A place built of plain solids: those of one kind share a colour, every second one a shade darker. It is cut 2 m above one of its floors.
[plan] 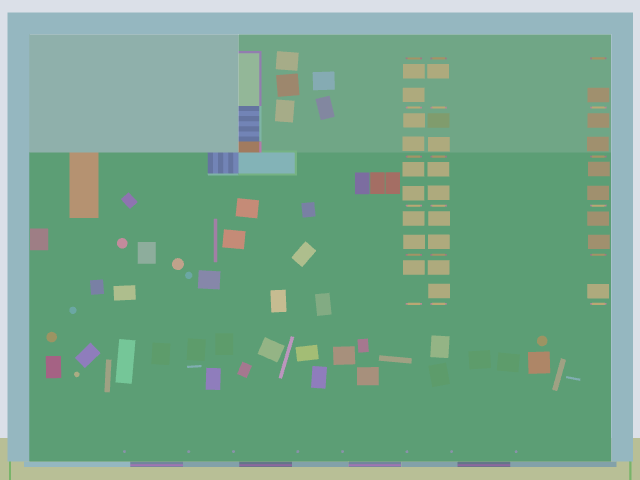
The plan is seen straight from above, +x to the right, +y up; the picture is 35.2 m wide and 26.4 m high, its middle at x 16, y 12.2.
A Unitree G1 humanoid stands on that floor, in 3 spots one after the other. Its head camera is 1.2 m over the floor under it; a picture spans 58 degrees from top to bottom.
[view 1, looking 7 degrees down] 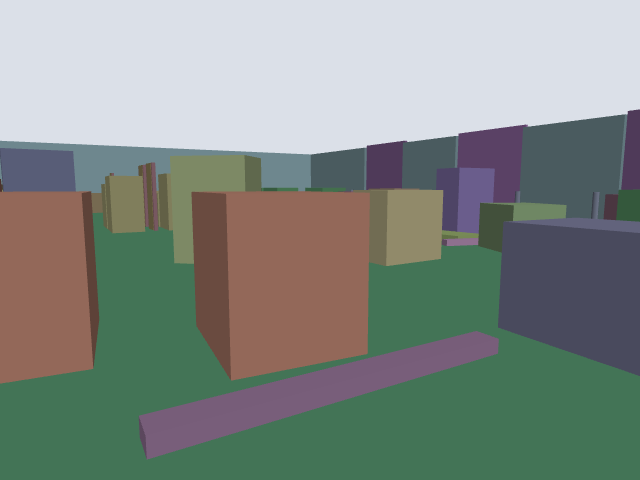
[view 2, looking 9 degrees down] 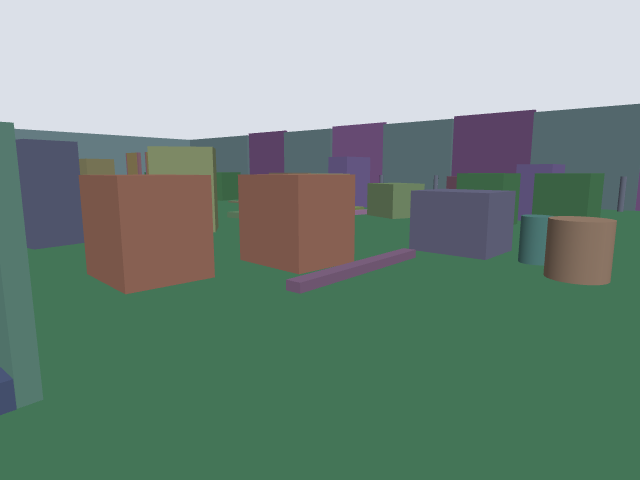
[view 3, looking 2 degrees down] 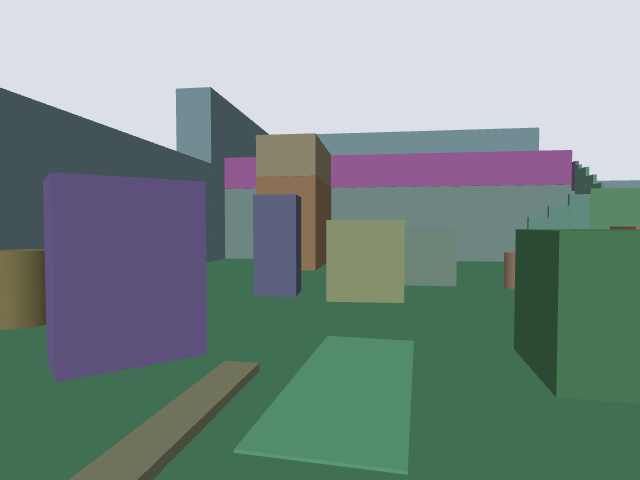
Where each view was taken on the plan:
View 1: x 8.23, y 13.64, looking -31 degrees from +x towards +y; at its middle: ibc_fore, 2.85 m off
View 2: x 7.33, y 16.44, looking -50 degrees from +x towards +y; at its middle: ibc_fore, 5.28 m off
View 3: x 5.51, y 2.21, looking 98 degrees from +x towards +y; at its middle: floor_gangwaydeck_metal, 12.16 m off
